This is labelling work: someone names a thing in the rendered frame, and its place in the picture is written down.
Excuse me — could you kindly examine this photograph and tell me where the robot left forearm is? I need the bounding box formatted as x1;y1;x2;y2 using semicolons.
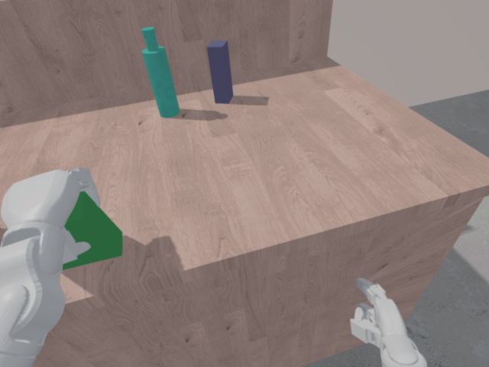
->
0;222;66;367

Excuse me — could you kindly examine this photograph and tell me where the sponge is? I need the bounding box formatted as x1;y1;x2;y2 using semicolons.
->
6;191;122;270

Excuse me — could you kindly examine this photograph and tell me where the table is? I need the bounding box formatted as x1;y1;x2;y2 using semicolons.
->
0;0;489;367

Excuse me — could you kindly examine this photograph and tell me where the robot right hand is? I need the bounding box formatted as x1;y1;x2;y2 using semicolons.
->
350;278;408;348

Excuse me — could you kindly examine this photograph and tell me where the robot right forearm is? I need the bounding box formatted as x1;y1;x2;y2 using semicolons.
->
380;333;427;367

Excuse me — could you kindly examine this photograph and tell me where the robot left hand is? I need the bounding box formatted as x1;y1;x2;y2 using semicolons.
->
1;167;100;264

